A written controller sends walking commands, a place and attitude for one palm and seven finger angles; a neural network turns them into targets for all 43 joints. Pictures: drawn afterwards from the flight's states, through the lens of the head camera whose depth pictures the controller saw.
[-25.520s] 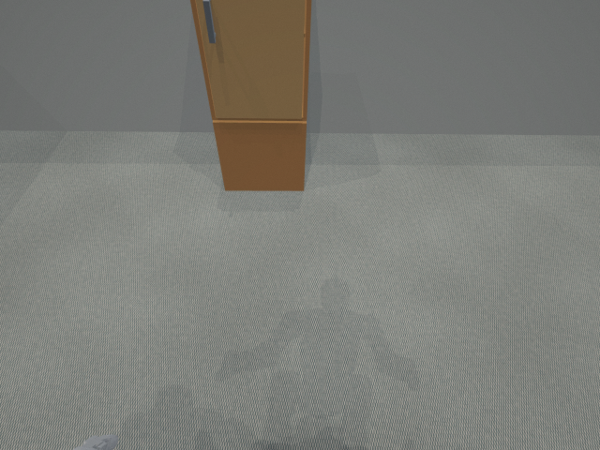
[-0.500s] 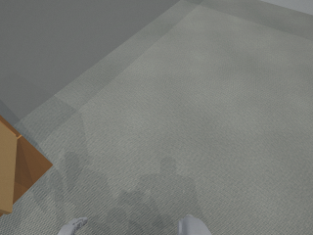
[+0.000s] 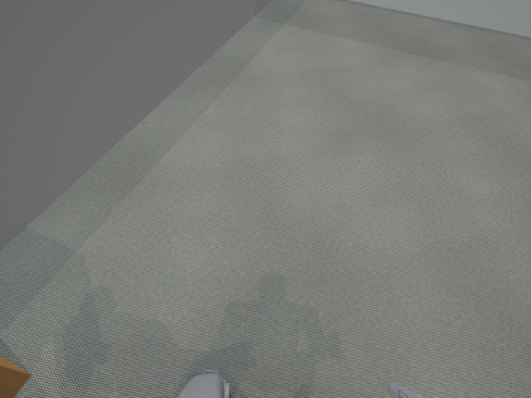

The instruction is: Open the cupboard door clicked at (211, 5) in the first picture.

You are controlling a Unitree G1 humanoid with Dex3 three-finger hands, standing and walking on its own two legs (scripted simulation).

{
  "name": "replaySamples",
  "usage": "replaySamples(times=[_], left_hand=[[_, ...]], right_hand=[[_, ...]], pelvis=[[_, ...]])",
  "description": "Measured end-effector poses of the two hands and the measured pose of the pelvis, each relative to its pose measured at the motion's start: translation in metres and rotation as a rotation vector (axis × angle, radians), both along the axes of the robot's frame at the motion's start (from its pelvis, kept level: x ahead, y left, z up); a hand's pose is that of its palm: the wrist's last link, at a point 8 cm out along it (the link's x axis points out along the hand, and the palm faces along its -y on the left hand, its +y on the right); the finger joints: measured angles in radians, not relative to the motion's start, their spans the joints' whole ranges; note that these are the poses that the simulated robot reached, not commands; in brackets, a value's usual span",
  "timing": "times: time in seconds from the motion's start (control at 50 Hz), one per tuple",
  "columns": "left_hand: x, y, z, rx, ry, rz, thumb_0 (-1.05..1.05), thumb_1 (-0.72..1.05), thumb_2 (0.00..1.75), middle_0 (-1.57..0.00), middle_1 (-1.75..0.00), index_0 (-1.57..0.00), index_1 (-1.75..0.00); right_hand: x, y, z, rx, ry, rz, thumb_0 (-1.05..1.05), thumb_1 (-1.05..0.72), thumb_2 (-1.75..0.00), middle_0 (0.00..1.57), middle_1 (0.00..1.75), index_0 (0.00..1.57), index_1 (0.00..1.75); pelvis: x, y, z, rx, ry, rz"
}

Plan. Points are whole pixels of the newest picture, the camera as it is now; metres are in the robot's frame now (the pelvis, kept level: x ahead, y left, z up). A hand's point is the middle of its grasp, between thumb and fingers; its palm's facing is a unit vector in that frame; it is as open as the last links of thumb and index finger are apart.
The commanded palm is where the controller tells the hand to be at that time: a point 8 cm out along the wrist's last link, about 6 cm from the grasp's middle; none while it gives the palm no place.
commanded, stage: walk to a spot facing it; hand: left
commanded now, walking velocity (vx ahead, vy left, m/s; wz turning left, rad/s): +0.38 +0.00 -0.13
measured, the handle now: out of the picture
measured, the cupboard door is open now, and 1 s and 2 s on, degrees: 52 52 52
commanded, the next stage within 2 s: turn to face it in 1.02 s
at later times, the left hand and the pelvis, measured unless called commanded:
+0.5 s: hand (209, 272) +0.37 +0.15 -0.17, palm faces -0.09 -0.97 -0.22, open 7.3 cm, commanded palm none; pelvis +0.23 -0.03 -0.02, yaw -5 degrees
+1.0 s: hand (222, 222) +0.50 +0.14 -0.18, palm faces -0.04 -0.98 -0.17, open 7.3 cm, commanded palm none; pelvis +0.47 -0.04 -0.01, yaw -6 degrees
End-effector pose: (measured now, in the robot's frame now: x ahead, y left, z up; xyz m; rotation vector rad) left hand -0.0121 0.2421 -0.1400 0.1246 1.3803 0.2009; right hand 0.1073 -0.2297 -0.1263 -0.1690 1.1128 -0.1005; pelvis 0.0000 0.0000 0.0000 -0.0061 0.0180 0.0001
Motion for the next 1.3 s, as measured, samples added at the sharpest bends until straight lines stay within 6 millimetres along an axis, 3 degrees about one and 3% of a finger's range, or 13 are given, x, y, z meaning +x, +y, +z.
replaySamples(times=[0.08, 0.14, 0.32, 0.42, 0.48, 0.56, 0.72, 0.86, 0.94, 1.06, 1.16, 1.22, 1.3], left_hand=[[0.008, 0.010, -0.016, -0.026, 0.090, 0.027, 0.00, 0.92, 0.90, -0.20, -0.29, -0.21, -0.30], [0.035, 0.015, -0.022, -0.036, 0.122, -0.001, 0.01, 0.92, 0.90, -0.20, -0.29, -0.20, -0.30], [0.212, 0.002, 0.002, -0.044, -0.095, -0.108, 0.01, 0.91, 0.90, -0.19, -0.29, -0.20, -0.30], [0.317, -0.024, 0.006, -0.020, -0.190, -0.206, 0.01, 0.91, 0.90, -0.19, -0.29, -0.20, -0.30], [0.366, -0.039, 0.000, 0.006, -0.260, -0.224, 0.00, 0.91, 0.90, -0.20, -0.29, -0.20, -0.30], [0.386, -0.054, 0.005, 0.010, -0.244, -0.198, 0.00, 0.91, 0.90, -0.20, -0.29, -0.20, -0.30], [0.385, -0.055, 0.001, -0.011, -0.058, -0.134, 0.00, 0.94, 0.89, -0.20, -0.29, -0.21, -0.30], [0.401, -0.043, -0.027, -0.050, 0.100, -0.073, 0.00, 0.92, 0.90, -0.20, -0.29, -0.21, -0.30], [0.453, -0.042, -0.025, -0.042, 0.084, -0.099, 0.01, 0.92, 0.90, -0.20, -0.29, -0.20, -0.30], [0.570, -0.061, 0.001, -0.025, -0.092, -0.142, 0.01, 0.92, 0.90, -0.20, -0.29, -0.20, -0.30], [0.653, -0.084, 0.005, 0.021, -0.189, -0.205, 0.01, 0.92, 0.90, -0.20, -0.29, -0.20, -0.30], [0.681, -0.098, 0.004, 0.040, -0.209, -0.202, 0.00, 0.92, 0.90, -0.20, -0.29, -0.20, -0.30], [0.694, -0.117, 0.008, 0.023, -0.182, -0.163, 0.00, 0.92, 0.90, -0.20, -0.29, -0.20, -0.30]], right_hand=[[0.069, 0.015, -0.002, -0.025, -0.100, 0.031, 0.01, -0.91, -0.89, 0.19, 0.30, 0.19, 0.30], [0.085, 0.021, -0.002, -0.035, -0.113, 0.013, 0.00, -0.91, -0.89, 0.20, 0.30, 0.19, 0.30], [0.034, 0.005, -0.007, -0.029, 0.203, -0.129, 0.00, -0.94, -0.89, 0.20, 0.30, 0.20, 0.30], [0.009, -0.013, -0.017, 0.004, 0.376, -0.215, 0.00, -0.93, -0.89, 0.20, 0.30, 0.20, 0.30], [0.010, -0.024, -0.030, 0.028, 0.462, -0.241, 0.00, -0.92, -0.89, 0.20, 0.30, 0.19, 0.30], [0.060, -0.039, -0.025, 0.027, 0.446, -0.245, 0.01, -0.92, -0.89, 0.20, 0.30, 0.19, 0.30], [0.237, -0.048, -0.009, 0.032, 0.172, -0.181, 0.01, -0.91, -0.89, 0.19, 0.30, 0.19, 0.30], [0.380, -0.041, -0.016, -0.022, -0.024, -0.103, 0.00, -0.91, -0.89, 0.19, 0.30, 0.19, 0.30], [0.399, -0.038, -0.015, -0.018, -0.005, -0.121, 0.00, -0.91, -0.89, 0.20, 0.30, 0.19, 0.30], [0.391, -0.054, -0.016, -0.004, 0.162, -0.167, 0.00, -0.94, -0.89, 0.20, 0.30, 0.20, 0.30], [0.390, -0.078, -0.035, 0.038, 0.285, -0.219, 0.00, -0.93, -0.89, 0.20, 0.30, 0.20, 0.30], [0.404, -0.091, -0.042, 0.047, 0.344, -0.228, 0.00, -0.92, -0.89, 0.20, 0.30, 0.20, 0.30], [0.448, -0.103, -0.029, 0.036, 0.342, -0.205, 0.01, -0.92, -0.89, 0.19, 0.30, 0.19, 0.30]], pelvis=[[0.045, 0.017, -0.014, -0.012, -0.011, -0.026], [0.069, 0.022, -0.016, 0.007, -0.024, -0.047], [0.145, 0.014, 0.003, 0.013, -0.011, -0.068], [0.196, -0.012, -0.005, 0.025, -0.015, -0.087], [0.226, -0.030, -0.018, 0.031, -0.021, -0.083], [0.260, -0.042, -0.010, 0.015, -0.030, -0.073], [0.338, -0.048, 0.003, 0.012, -0.009, -0.084], [0.416, -0.030, -0.021, -0.014, -0.026, -0.100], [0.448, -0.033, -0.016, 0.017, -0.030, -0.110], [0.497, -0.048, -0.002, 0.022, -0.018, -0.110], [0.544, -0.078, -0.013, 0.048, -0.025, -0.120], [0.568, -0.092, -0.017, 0.036, -0.029, -0.098], [0.597, -0.102, -0.004, 0.031, -0.021, -0.056]])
